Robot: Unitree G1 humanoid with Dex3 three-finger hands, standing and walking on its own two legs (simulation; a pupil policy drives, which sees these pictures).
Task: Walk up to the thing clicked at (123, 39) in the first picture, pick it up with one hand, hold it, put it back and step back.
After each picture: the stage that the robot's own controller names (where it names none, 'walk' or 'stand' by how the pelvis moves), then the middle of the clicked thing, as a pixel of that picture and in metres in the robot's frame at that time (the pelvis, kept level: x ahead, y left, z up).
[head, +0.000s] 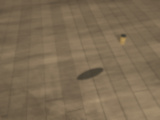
stand; (122, 39) +1.55 -0.52 -0.72
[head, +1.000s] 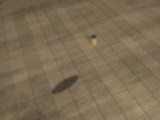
walk; (93, 40) +1.48 -0.06 -0.70
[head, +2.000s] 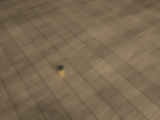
walk; (61, 71) +0.98 +0.25 -0.71
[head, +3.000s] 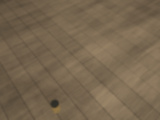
walk; (55, 106) +0.59 +0.22 -0.70
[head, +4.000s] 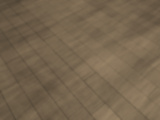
stand; out of the picture +0.38 +0.21 -0.71
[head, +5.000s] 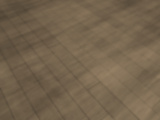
stand; out of the picture +0.37 +0.19 -0.72
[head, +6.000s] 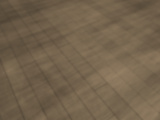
stand; out of the picture +0.39 +0.17 -0.72
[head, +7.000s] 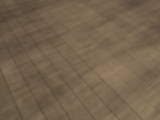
stand; out of the picture +0.40 +0.19 -0.73
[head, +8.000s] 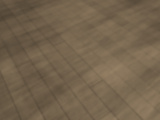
stand; out of the picture +0.39 +0.20 -0.72
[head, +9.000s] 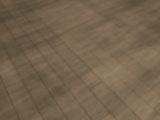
stand; out of the picture +0.39 +0.20 -0.73
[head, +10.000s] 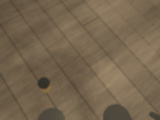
go down; (44, 85) +0.44 +0.19 -0.48
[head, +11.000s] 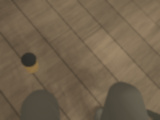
go down; (30, 63) +0.48 +0.20 -0.33
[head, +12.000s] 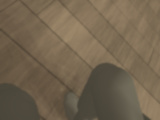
close in; out of the picture +0.48 +0.24 -0.24
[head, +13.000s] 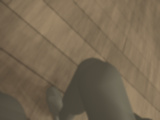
close; out of the picture +0.47 +0.26 -0.23
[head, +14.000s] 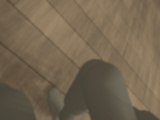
lift; out of the picture +0.43 +0.24 -0.24
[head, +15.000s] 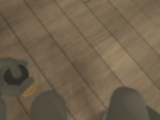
lift; (22, 81) +0.35 +0.21 -0.09
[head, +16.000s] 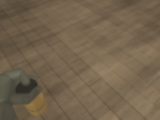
hold; (32, 97) +0.32 +0.18 +0.03
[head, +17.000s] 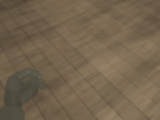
hold; out of the picture +0.07 +0.02 -0.68
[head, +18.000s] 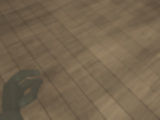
stand; out of the picture +0.04 +0.01 -0.68
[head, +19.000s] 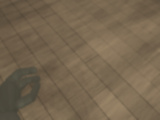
stand; out of the picture +0.04 +0.00 -0.66
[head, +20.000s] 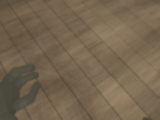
stand; out of the picture +0.05 +0.01 -0.60
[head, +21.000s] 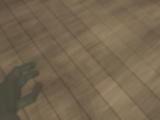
stand; out of the picture +0.05 +0.01 -0.60
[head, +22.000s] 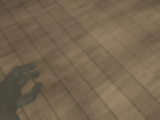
close; out of the picture +0.04 +0.02 -0.62
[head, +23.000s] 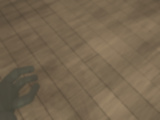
stand; out of the picture +0.03 +0.03 -0.66
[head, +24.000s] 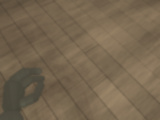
stand; out of the picture +0.04 +0.04 -0.62
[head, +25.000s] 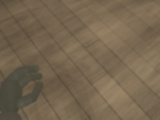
close; out of the picture +0.04 +0.04 -0.59
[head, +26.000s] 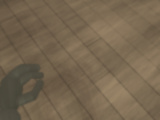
close; out of the picture +0.03 +0.04 -0.59
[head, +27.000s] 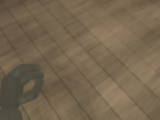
close; out of the picture +0.03 +0.04 -0.61
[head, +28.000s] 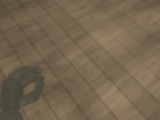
close; out of the picture +0.03 +0.04 -0.62
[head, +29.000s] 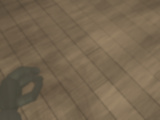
close; out of the picture +0.03 +0.04 -0.62
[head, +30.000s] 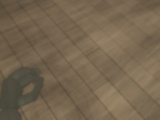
close; out of the picture +0.03 +0.04 -0.62
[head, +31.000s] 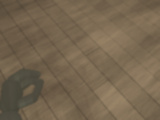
close; out of the picture +0.03 +0.04 -0.62
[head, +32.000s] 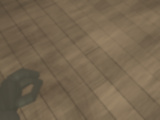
close; out of the picture +0.03 +0.05 -0.62
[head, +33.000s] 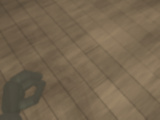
close; out of the picture +0.03 +0.05 -0.62
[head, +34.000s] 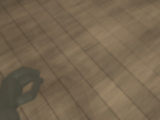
close; out of the picture +0.03 +0.04 -0.61
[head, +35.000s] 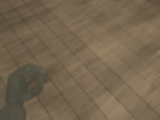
close; out of the picture +0.02 +0.04 -0.67
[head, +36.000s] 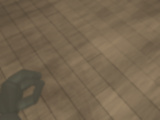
close; out of the picture +0.03 +0.04 -0.64
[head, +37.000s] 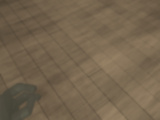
close; out of the picture +0.00 +0.05 -0.69
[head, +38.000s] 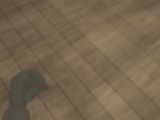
crouch; out of the picture +0.03 +0.05 -0.64
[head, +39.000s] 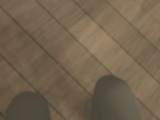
lower; out of the picture +0.10 +0.04 -0.33
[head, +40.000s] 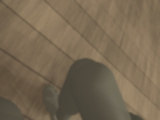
lower; out of the picture +0.12 +0.03 -0.26
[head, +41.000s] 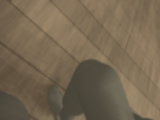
lower; out of the picture +0.11 +0.03 -0.26
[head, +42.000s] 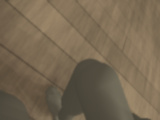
lower; out of the picture +0.12 +0.03 -0.26
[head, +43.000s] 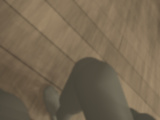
lower; out of the picture +0.12 +0.03 -0.26
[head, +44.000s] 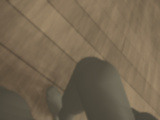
open; out of the picture +0.12 +0.02 -0.25
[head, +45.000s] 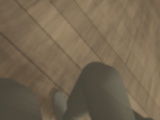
stand; out of the picture +0.12 +0.02 -0.27
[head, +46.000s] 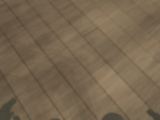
stand; out of the picture +0.05 +0.03 -0.56
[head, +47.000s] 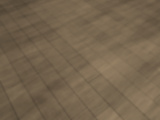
stand; out of the picture +0.01 +0.04 -0.69
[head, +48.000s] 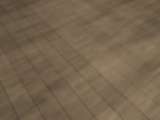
stand; out of the picture +0.01 +0.04 -0.69
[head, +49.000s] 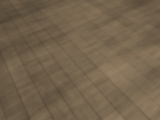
stand; out of the picture +0.03 +0.04 -0.74
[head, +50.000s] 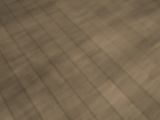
walk; out of the picture +0.10 -0.06 -0.73
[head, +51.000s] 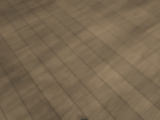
walk; out of the picture +0.36 +0.02 -0.72
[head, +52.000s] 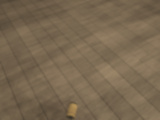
stand; (72, 110) +0.61 +0.10 -0.73
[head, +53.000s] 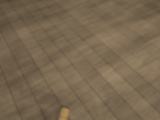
stand; (63, 115) +0.56 +0.17 -0.75
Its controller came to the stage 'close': yes
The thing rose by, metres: 0.70
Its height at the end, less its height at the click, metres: -0.02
